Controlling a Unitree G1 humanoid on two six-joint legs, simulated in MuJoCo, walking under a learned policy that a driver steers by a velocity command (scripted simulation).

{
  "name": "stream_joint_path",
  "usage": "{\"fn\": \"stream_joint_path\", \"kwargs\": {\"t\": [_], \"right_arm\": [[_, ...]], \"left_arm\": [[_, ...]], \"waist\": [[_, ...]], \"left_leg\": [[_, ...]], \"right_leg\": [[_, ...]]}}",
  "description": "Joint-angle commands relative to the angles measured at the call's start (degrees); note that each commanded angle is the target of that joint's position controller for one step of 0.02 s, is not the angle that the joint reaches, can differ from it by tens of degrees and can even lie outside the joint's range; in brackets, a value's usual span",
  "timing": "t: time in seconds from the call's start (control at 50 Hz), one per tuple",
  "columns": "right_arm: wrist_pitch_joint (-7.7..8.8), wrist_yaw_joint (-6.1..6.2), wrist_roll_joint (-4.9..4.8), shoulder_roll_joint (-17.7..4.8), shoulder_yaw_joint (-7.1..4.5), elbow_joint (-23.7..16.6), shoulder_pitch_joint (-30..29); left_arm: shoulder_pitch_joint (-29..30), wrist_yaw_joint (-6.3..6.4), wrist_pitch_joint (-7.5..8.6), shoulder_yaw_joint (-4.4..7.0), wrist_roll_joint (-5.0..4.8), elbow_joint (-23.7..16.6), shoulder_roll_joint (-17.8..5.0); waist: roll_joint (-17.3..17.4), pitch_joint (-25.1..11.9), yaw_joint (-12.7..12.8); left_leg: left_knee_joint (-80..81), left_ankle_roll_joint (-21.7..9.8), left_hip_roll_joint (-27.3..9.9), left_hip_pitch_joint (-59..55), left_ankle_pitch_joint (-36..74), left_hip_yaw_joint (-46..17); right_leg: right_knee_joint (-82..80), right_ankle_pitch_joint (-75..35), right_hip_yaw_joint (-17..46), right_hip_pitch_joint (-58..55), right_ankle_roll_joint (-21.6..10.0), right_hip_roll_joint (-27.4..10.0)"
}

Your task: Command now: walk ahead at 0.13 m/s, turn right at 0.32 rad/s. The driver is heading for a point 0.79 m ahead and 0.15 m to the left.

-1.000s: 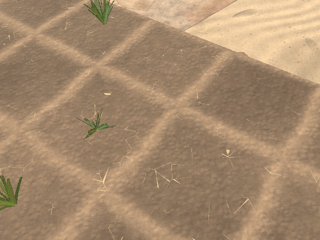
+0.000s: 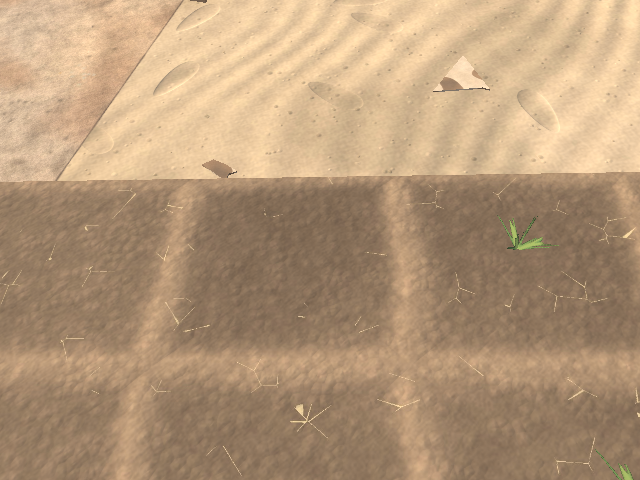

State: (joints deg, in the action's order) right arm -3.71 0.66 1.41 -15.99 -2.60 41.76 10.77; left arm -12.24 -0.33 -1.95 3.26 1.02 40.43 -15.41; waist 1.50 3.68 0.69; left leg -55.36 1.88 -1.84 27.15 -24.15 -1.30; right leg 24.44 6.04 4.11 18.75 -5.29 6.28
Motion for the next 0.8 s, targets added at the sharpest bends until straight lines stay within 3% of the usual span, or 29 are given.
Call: {"fn": "stream_joint_path", "kwargs": {"t": [0.02,0.1,0.14,0.16,0.18,0.2,0.22,0.24,0.28,0.3,0.34,0.46,0.54,0.58,0.6,0.62,0.64,0.66,0.68,0.7,0.72,0.76,0.8], "right_arm": [[0.42,-0.56,0.45,-4.46,-1.11,-2.60,2.49],[1.88,-1.14,0.19,-3.65,-0.77,-1.43,4.68],[2.75,-0.69,-0.07,-2.41,-0.46,0.87,10.22],[3.33,-0.15,0.12,-2.35,-0.37,2.25,13.56],[4.22,0.55,0.70,-5.15,-0.62,3.04,17.12],[4.72,0.68,0.42,-11.13,-1.89,2.72,16.86],[4.89,0.76,0.67,-11.84,-2.67,3.57,13.99],[5.51,0.54,0.01,-9.83,-2.24,3.01,9.52],[6.66,-0.20,-0.76,-7.13,-1.73,2.79,7.07],[7.16,-0.37,-0.94,-5.82,-1.45,3.34,8.11],[7.80,-0.81,-0.90,-4.74,-1.36,5.47,12.32],[8.21,-0.81,-0.53,-4.71,-1.54,9.40,19.98],[8.21,-0.52,-0.19,-5.65,-1.58,11.15,21.21],[8.02,-0.39,-0.30,-6.43,-1.73,11.61,19.70],[7.97,-0.36,-0.51,-6.83,-1.77,11.81,18.69],[7.87,-0.39,-0.90,-6.65,-1.63,11.97,17.73],[7.98,-0.48,-1.22,-5.28,-1.07,10.42,16.22],[8.04,-0.99,-2.43,2.09,0.58,7.89,20.28],[7.78,-0.49,-0.97,-4.81,-1.30,8.90,17.27],[7.92,-0.79,-0.85,-4.81,-1.58,7.65,13.52],[8.30,-1.20,-0.84,-3.53,-1.15,7.53,11.49],[7.24,-1.78,0.36,-2.23,-1.09,8.45,12.20],[6.16,-2.51,0.73,-0.98,-0.96,8.91,12.56]], "left_arm": [[-1.66,-0.07,0.36,2.21,0.56,-2.35,-8.36],[-1.89,-0.40,0.28,2.17,0.77,-0.80,-8.55],[-0.37,-0.03,0.16,2.13,0.13,-0.24,-8.19],[0.98,0.39,0.27,1.80,-0.08,-0.49,-6.76],[2.26,0.63,0.75,0.95,-0.38,-1.66,-3.22],[3.34,0.43,1.86,0.18,-0.93,-3.22,-0.65],[6.00,0.21,2.59,1.13,0.94,-3.57,-4.85],[2.62,-0.59,3.04,1.53,0.77,-2.14,-5.60],[-1.30,-1.66,3.27,1.91,1.57,0.97,-6.72],[-1.25,-2.01,3.19,1.78,1.98,1.52,-6.22],[2.48,-2.36,3.10,1.02,1.76,0.61,-3.90],[13.93,-2.58,3.43,-0.47,1.24,-1.66,-1.39],[16.84,-2.54,3.99,-0.87,0.90,-2.51,-1.50],[13.57,-1.98,4.30,-0.61,0.84,-1.74,-2.28],[8.58,-1.47,4.58,-0.13,0.82,-0.06,-3.01],[-0.48,-0.78,5.20,0.63,1.17,3.15,-4.42],[-10.88,0.08,5.80,1.78,2.31,5.50,-8.12],[-16.46,0.63,5.76,3.18,2.94,6.49,-14.66],[-14.58,0.52,5.25,2.85,0.79,6.95,-12.35],[-8.32,0.36,5.21,1.92,0.38,6.59,-9.41],[-4.68,0.06,5.65,1.05,0.37,6.31,-5.91],[-2.52,0.17,6.48,0.07,0.06,7.26,-2.86],[-4.31,0.21,7.39,-0.03,-0.14,8.69,-2.81]], "waist": [[-10.19,-8.47,0.54],[-8.84,-5.72,-0.33],[-6.86,-3.55,-3.71],[-4.73,-1.58,-5.71],[4.41,-0.76,-6.62],[11.78,0.71,-6.05],[4.32,6.95,-4.15],[3.88,6.99,-0.22],[5.20,3.10,1.03],[5.37,1.89,0.48],[4.74,1.87,-1.32],[5.13,2.95,-6.30],[6.40,3.02,-6.38],[6.74,1.75,-3.80],[6.11,-0.60,-1.02],[3.52,-5.66,3.28],[-0.53,-12.75,7.76],[-15.53,-20.65,6.38],[-9.42,-18.33,6.60],[-7.18,-9.48,3.47],[-5.12,-5.49,2.12],[-6.51,-2.52,-1.14],[-6.03,-2.65,-2.21]], "left_leg": [[4.74,-0.47,1.11,-2.72,-0.08,1.68],[14.83,-3.09,3.28,-11.15,-3.22,3.88],[27.04,-5.93,4.15,-20.87,2.00,5.72],[34.27,-7.42,3.78,-26.41,2.84,4.99],[42.88,-9.13,-6.02,-30.80,-8.97,-8.40],[51.91,-12.75,-20.14,-30.03,-24.60,-30.74],[53.78,-14.50,-21.23,-20.84,-25.86,-33.16],[52.93,-13.20,-17.84,-19.51,-21.00,-28.34],[51.81,-10.58,-11.96,-21.85,-9.62,-18.01],[51.53,-10.55,-10.48,-22.49,-6.12,-14.87],[51.28,-11.35,-9.67,-24.99,-0.41,-12.16],[49.15,-12.34,-9.15,-29.39,15.81,-7.30],[44.94,-12.19,-10.58,-29.41,30.05,-5.43],[41.10,-11.31,-11.61,-27.98,40.24,-4.67],[35.65,-10.42,-11.09,-27.15,49.62,-3.36],[25.25,-9.06,-8.65,-24.03,53.15,-0.27],[10.86,-7.75,-6.26,-13.67,39.88,1.75],[-9.85,-5.11,3.11,5.59,1.33,5.37],[-16.26,-6.25,3.28,9.94,-3.92,-1.70],[-16.62,-6.99,-0.17,11.64,1.21,-2.37],[-13.73,-7.02,-1.99,10.01,5.19,-1.90],[-9.08,-5.99,-3.92,5.19,7.72,-0.91],[-7.69,-4.99,-3.70,3.89,8.69,0.29]], "right_leg": [[-13.04,22.00,17.92,-5.05,-8.31,-14.14],[-14.14,29.63,19.44,0.52,-7.22,-14.43],[-12.09,32.58,17.93,6.74,-5.62,-12.61],[-8.32,34.02,16.13,11.90,-3.49,-10.07],[5.26,32.09,10.95,19.48,-0.61,-5.17],[18.97,23.14,0.67,27.08,1.44,2.74],[23.67,15.25,5.60,27.59,1.38,-1.05],[25.98,10.69,6.04,25.41,1.79,-2.23],[29.96,6.54,2.33,22.61,3.21,-2.96],[31.40,5.19,0.57,22.10,3.74,-3.87],[31.45,2.89,-1.95,24.52,4.52,-6.01],[18.12,0.53,-7.03,23.76,6.08,-8.23],[10.35,4.04,-9.48,16.37,3.83,-6.88],[7.40,5.97,-10.21,8.15,1.55,-5.09],[4.96,5.65,-10.43,0.71,0.32,-3.45],[1.77,3.31,-10.11,-11.55,-1.27,-2.69],[0.38,10.17,-0.16,-26.71,-3.83,-11.89],[-4.92,19.59,28.23,-41.68,-10.10,-30.19],[-9.84,19.51,35.65,-35.55,-11.09,-30.11],[-9.79,16.47,25.45,-28.40,-9.75,-27.14],[-11.50,9.43,18.84,-21.41,-8.66,-24.21],[-14.08,1.76,10.03,-13.78,-5.90,-19.01],[-15.40,-4.64,6.91,-12.27,-6.41,-17.96]]}}
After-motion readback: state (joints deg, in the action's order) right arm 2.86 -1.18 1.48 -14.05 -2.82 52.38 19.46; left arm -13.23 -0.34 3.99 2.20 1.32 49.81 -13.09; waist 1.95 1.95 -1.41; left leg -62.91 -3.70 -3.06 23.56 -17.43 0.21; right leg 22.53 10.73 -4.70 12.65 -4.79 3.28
